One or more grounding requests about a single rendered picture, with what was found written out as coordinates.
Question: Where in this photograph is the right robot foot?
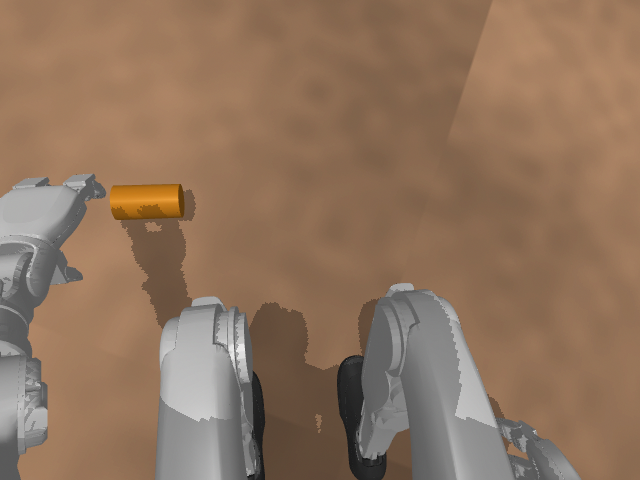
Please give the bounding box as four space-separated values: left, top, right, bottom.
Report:
337 355 387 480

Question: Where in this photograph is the right robot hand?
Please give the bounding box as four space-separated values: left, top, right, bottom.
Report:
496 418 582 480

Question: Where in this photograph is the left robot foot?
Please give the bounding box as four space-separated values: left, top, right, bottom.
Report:
247 371 265 480

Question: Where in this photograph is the left robot hand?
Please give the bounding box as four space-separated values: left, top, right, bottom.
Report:
0 174 106 285

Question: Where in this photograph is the left robot arm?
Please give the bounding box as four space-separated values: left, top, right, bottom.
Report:
0 235 58 480

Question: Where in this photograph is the can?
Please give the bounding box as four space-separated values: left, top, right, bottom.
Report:
110 184 184 220

